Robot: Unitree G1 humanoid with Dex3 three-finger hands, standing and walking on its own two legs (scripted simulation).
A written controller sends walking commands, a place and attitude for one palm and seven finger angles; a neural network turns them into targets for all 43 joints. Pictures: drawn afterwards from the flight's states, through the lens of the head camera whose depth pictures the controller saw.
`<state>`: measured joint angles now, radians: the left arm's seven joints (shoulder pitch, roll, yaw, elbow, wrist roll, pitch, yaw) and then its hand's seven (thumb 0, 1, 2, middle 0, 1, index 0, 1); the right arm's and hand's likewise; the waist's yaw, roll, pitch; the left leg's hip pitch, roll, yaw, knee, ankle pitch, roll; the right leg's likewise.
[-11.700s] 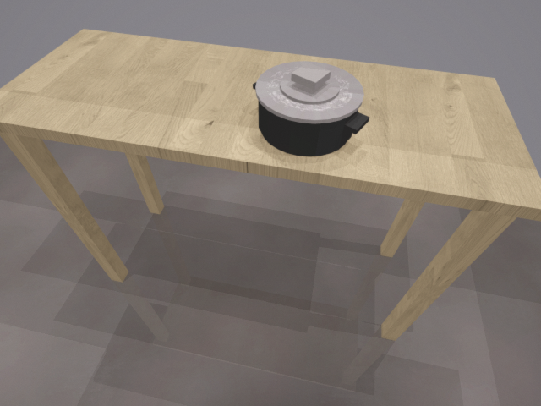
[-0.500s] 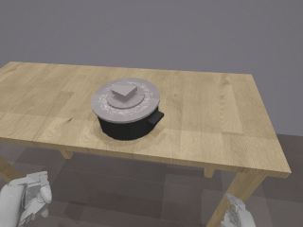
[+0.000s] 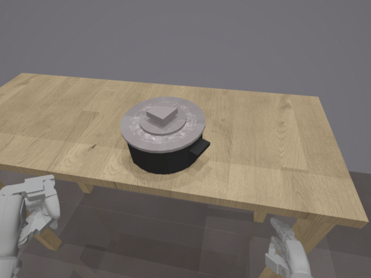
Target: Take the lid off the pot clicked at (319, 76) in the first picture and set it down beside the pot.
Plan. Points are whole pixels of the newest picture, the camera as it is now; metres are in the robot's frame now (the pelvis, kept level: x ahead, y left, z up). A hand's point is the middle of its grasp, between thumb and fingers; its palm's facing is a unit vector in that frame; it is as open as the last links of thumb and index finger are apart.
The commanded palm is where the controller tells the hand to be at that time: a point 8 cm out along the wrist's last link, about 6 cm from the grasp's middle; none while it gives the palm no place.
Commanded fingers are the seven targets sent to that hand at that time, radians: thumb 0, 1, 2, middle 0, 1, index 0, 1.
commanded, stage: raise the hand higher, near the body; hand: left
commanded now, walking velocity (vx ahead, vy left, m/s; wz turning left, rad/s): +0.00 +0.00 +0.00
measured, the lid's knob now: (162, 112) +0.44 +0.12 +0.15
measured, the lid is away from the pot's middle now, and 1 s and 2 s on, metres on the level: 0.00 0.00 0.00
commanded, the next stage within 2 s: reach forward and open the fingers in 0.12 s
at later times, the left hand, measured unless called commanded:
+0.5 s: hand (38, 188) +0.19 +0.27 +0.18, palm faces +0.18 -0.06 -0.98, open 2.9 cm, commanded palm +0.15 +0.27 +0.22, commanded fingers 0.00 0.44 1.22 -1.19 -0.97 -1.19 -0.97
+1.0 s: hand (42, 172) +0.21 +0.27 +0.19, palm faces -0.09 +0.04 -1.00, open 7.4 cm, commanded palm +0.19 +0.27 +0.26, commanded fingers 0.00 -0.39 1.74 -0.89 -0.08 -0.89 -0.08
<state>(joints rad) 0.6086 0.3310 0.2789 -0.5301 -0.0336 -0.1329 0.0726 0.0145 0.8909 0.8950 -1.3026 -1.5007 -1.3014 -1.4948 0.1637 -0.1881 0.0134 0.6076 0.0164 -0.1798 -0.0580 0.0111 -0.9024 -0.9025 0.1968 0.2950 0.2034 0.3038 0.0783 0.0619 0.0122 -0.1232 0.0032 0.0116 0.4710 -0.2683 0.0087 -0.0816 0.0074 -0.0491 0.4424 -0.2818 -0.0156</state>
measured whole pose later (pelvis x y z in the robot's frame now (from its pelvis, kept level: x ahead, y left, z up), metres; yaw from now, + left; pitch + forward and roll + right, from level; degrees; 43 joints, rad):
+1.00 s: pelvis -0.05 +0.02 +0.00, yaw +1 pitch -2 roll -1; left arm -0.03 0.78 0.12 -0.32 0.67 0.05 -0.42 0.00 -0.10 1.53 -1.01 -0.42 -1.01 -0.41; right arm 0.13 -0.30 0.04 0.54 0.06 0.05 -0.01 0.01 -0.90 -0.90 0.20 0.29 0.20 0.30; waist 0.07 0.13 0.01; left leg -0.25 -0.03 0.00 0.45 -0.17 0.04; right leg -0.21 -0.03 -0.06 0.45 -0.20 0.01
